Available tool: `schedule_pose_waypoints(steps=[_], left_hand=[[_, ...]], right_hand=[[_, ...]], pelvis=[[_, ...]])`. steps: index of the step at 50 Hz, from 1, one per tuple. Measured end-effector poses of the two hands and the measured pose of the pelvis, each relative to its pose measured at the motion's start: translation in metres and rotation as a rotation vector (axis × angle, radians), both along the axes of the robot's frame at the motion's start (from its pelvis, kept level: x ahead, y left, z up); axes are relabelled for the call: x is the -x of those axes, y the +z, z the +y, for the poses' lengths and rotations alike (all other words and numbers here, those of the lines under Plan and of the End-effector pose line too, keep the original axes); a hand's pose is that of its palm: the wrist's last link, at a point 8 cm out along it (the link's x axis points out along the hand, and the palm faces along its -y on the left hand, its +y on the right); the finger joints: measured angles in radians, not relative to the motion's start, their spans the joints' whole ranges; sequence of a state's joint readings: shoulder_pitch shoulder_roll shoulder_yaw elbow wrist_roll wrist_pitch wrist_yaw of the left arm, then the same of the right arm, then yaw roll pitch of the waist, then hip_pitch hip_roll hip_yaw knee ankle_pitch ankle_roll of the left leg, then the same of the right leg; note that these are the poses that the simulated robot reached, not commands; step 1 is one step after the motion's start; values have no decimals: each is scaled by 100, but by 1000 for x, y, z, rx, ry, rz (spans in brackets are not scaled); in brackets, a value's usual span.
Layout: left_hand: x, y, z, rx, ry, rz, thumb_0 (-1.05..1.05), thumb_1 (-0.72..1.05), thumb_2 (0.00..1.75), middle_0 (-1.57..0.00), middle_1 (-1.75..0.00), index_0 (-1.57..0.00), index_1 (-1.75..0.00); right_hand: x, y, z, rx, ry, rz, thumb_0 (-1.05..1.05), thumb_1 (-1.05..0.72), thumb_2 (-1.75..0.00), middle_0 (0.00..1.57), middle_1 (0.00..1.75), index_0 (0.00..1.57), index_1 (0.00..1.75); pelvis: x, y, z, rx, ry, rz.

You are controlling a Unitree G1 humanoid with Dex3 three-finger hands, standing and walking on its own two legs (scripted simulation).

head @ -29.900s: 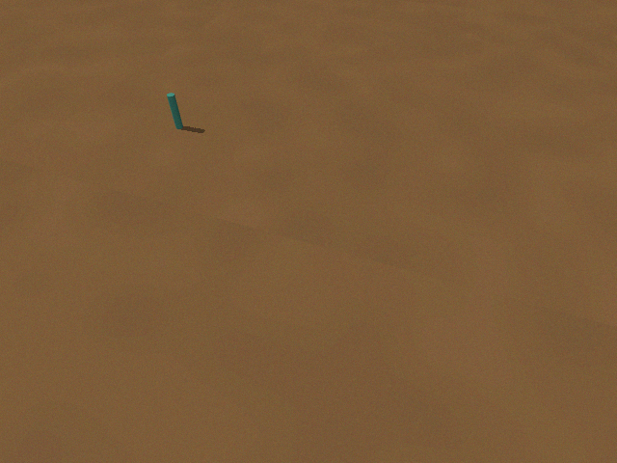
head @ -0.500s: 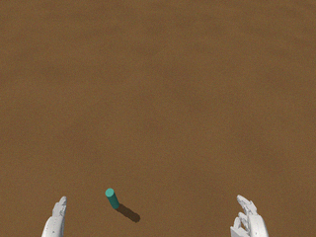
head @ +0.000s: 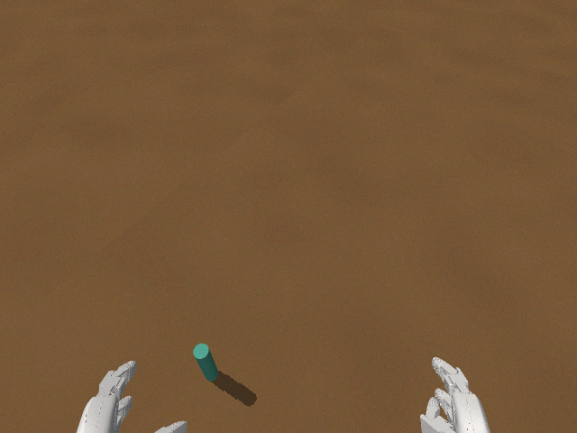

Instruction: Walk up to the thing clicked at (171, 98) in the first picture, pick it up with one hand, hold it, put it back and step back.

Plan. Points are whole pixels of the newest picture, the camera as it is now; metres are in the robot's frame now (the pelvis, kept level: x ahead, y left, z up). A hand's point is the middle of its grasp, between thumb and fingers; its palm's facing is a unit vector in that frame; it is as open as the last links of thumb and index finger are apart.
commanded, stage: stand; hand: left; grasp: from the side
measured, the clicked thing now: (206, 363) +0.42 +0.22 -0.62
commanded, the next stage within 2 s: none
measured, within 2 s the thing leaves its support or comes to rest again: neither
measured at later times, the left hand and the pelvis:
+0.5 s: hand out of the picture +0.06 +0.25 -0.11, palm faces +0.00 -0.93 -0.36, open 7.4 cm; pelvis -0.01 +0.01 +0.04, yaw +1 degrees
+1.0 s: hand out of the picture +0.02 +0.25 -0.10, palm faces +0.00 -0.93 -0.36, open 7.4 cm; pelvis -0.02 +0.00 +0.06, yaw +1 degrees
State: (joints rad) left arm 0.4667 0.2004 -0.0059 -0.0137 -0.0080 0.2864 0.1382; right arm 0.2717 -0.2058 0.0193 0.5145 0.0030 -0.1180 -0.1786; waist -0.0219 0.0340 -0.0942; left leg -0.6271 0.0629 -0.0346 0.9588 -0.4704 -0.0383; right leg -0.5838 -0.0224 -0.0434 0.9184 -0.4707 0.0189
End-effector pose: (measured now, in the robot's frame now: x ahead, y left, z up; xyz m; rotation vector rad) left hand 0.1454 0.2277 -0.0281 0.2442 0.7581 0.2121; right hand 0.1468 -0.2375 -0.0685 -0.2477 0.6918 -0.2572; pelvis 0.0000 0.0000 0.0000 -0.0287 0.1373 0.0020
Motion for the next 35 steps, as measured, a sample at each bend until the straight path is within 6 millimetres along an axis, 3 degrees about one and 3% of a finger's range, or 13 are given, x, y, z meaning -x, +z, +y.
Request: schedule_pose_waypoints(steps=[3, 7, 13, 18, 24, 35], left_hand=[[-1, -3, 1, -15, -21, -4, 0, 33, 74, -19, -28, -19, -28], [1, -26, 17, -48, -99, 50, 0, 59, 82, -20, -29, -20, -30], [30, -43, 46, -46, -65, 184, 0, 80, 87, -20, -30, -20, -30], [60, -47, 62, -54, -20, 293, 1, 87, 89, -20, -30, -20, -30], [88, -47, 70, -47, 23, 385, 1, 90, 89, -20, -30, -20, -30], [111, -42, 71, -23, 57, 464, 1, 91, 89, -20, -30, -20, -30]], right_hand=[[1, -2, 0, 14, 28, 21, 1, -91, -90, 20, 30, 20, 30], [10, -16, -9, 38, 146, 217, 1, -90, -90, 20, 30, 20, 30], [37, -12, -32, 24, 93, 334, 1, -90, -90, 20, 30, 20, 30], [59, -9, -44, 29, 48, 407, 1, -91, -90, 20, 30, 20, 30], [77, -8, -41, 8, 25, 475, 1, -91, -90, 20, 30, 20, 29], [94, -6, -26, -36, 24, 529, 1, -91, -90, 20, 30, 20, 29]], pelvis=[[1, 1, 0, -2, 2, -14], [6, 7, -1, -26, 4, -70], [7, 18, 1, -34, 2, -113], [5, 27, 5, -30, 4, -136], [6, 37, 8, -28, 9, -162], [12, 51, 11, -30, 11, -200]])
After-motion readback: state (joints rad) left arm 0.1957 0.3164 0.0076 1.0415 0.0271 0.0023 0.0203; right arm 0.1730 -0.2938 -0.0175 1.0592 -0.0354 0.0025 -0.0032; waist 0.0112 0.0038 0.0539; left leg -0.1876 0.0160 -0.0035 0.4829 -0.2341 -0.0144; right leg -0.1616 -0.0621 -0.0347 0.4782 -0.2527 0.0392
